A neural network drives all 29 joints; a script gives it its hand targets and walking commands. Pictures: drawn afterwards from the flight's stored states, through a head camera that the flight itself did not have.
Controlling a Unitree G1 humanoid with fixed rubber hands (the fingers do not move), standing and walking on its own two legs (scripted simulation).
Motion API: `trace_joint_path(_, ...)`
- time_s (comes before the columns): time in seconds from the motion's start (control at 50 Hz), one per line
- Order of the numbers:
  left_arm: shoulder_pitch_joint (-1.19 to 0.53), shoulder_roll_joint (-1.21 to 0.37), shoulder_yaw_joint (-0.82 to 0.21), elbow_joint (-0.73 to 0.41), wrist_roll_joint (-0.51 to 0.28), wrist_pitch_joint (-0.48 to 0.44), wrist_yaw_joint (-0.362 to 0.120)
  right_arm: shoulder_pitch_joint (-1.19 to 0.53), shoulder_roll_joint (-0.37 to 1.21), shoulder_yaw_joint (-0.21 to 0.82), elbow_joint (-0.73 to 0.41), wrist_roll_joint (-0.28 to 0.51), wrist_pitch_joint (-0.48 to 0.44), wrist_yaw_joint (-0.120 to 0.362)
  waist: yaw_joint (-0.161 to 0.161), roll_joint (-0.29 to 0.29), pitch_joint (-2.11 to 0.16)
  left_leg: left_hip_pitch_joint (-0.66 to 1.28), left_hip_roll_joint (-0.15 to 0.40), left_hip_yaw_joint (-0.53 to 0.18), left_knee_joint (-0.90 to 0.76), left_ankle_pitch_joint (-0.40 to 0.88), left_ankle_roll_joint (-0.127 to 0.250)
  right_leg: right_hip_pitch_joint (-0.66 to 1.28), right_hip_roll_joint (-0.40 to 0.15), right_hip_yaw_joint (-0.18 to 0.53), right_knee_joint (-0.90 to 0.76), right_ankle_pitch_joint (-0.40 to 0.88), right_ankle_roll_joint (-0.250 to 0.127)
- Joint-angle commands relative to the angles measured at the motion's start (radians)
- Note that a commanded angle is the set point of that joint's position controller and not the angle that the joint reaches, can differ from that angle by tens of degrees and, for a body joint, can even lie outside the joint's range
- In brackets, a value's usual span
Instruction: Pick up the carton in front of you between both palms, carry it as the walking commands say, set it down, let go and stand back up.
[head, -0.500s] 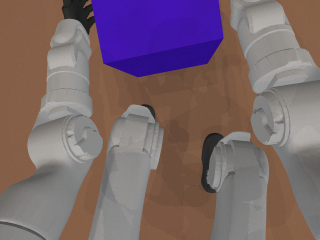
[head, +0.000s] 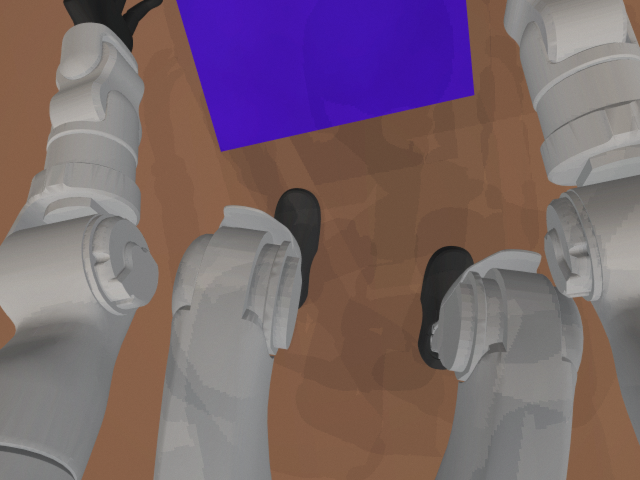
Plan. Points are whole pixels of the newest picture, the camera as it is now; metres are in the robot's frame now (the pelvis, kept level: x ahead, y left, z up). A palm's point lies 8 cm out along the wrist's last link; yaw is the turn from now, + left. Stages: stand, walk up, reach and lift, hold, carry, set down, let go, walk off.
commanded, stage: set down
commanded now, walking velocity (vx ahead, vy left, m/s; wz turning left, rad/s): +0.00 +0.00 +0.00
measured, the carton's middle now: (331, 18) +0.50 +0.11 -0.26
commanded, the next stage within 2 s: let go in 1.04 s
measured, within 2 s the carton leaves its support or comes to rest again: neither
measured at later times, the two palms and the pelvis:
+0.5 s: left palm out of the picture +0.46 +0.32 -0.03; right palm out of the picture +0.60 -0.04 -0.03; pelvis +0.01 +0.00 +0.08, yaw +1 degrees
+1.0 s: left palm out of the picture +0.46 +0.32 +0.12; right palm out of the picture +0.60 -0.05 +0.12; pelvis +0.04 +0.00 +0.21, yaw +2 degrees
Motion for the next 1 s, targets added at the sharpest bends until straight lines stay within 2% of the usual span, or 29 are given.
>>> trace_joint_path(0.0,-0.187,0.173,-0.038,-0.133,-0.061,-0.007,0.002,-0.352,-0.032,0.000,-0.194,0.016,-0.008,-0.005,0.155,-0.214,-1.336,0.702,-0.021,0.090,-0.105,0.465,-0.015,0.583,-0.045,-0.074,-0.171,0.321,-0.002)
trace_joint_path(0.08,-0.140,0.177,-0.056,-0.215,-0.069,0.033,0.026,-0.314,-0.053,-0.035,-0.228,-0.007,0.023,-0.015,0.152,-0.193,-1.445,0.849,-0.037,0.101,-0.149,0.452,-0.013,0.584,-0.027,-0.117,-0.197,0.230,-0.010)
trace_joint_path(0.16,-0.124,0.143,-0.082,-0.341,-0.058,0.091,0.059,-0.274,-0.078,-0.095,-0.252,-0.028,0.063,-0.022,0.128,-0.129,-1.538,0.998,-0.060,0.115,-0.208,0.421,-0.019,0.548,-0.005,-0.150,-0.255,0.139,-0.022)
trace_joint_path(0.26,-0.109,0.049,-0.098,-0.345,-0.017,0.136,0.066,-0.209,-0.083,-0.180,-0.129,-0.069,0.087,-0.001,0.083,-0.057,-1.341,0.911,-0.072,0.112,-0.296,0.281,-0.032,0.402,0.001,-0.152,-0.340,0.040,-0.036)
trace_joint_path(0.34,-0.080,0.007,-0.087,-0.345,0.022,0.140,0.055,-0.172,-0.069,-0.225,-0.054,-0.100,0.073,0.016,0.071,-0.033,-1.290,0.892,-0.075,0.109,-0.346,0.266,-0.040,0.351,0.003,-0.150,-0.403,0.035,-0.042)
trace_joint_path(0.44,-0.034,0.000,-0.058,-0.375,0.047,0.149,0.041,-0.148,-0.052,-0.243,-0.065,-0.128,0.069,0.021,0.084,-0.060,-1.355,0.918,-0.081,0.119,-0.406,0.300,-0.043,0.421,0.007,-0.148,-0.479,0.071,-0.039)
trace_joint_path(0.56,0.028,0.037,-0.030,-0.459,0.042,0.177,0.026,-0.149,-0.034,-0.219,-0.211,-0.128,0.097,0.016,0.114,-0.145,-1.530,0.967,-0.094,0.143,-0.487,0.402,-0.035,0.641,0.016,-0.142,-0.574,0.172,-0.026)
trace_joint_path(0.66,0.089,0.046,-0.018,-0.511,0.036,0.202,0.005,-0.109,-0.006,-0.209,-0.299,-0.136,0.132,0.018,0.113,-0.196,-1.599,0.979,-0.104,0.156,-0.565,0.473,-0.029,0.803,0.021,-0.133,-0.652,0.280,-0.015)
trace_joint_path(0.72,0.121,0.037,-0.016,-0.516,0.038,0.210,-0.009,-0.069,0.006,-0.218,-0.308,-0.147,0.143,0.022,0.101,-0.197,-1.580,0.996,-0.105,0.155,-0.617,0.495,-0.030,0.846,0.019,-0.127,-0.705,0.316,-0.011)
trace_joint_path(0.82,0.160,0.016,-0.011,-0.509,0.055,0.209,-0.025,-0.004,0.016,-0.247,-0.286,-0.168,0.140,0.030,0.084,-0.166,-1.520,1.063,-0.103,0.147,-0.709,0.520,-0.031,0.870,0.014,-0.117,-0.805,0.341,-0.009)
trace_joint_path(0.98,0.197,-0.006,-0.005,-0.508,0.089,0.189,-0.037,0.050,0.024,-0.279,-0.256,-0.185,0.114,0.050,0.081,-0.132,-1.477,1.209,-0.095,0.130,-0.867,0.564,-0.027,0.954,0.005,-0.099,-0.973,0.383,-0.008)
